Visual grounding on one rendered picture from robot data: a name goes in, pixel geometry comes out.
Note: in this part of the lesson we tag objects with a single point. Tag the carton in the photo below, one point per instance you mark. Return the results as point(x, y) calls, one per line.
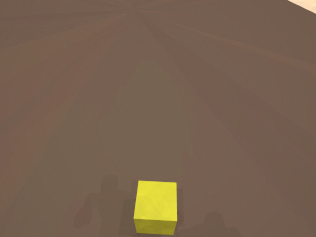
point(156, 207)

